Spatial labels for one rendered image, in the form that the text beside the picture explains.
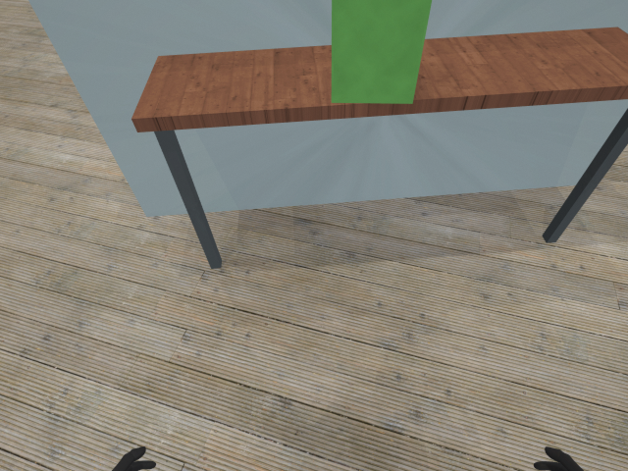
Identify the robot left hand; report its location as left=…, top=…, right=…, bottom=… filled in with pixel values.
left=112, top=446, right=156, bottom=471

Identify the carton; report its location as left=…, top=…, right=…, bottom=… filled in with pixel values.
left=332, top=0, right=432, bottom=104

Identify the robot right hand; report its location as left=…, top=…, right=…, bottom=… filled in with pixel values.
left=534, top=446, right=584, bottom=471

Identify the table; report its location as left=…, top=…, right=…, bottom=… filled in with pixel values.
left=131, top=27, right=628, bottom=269

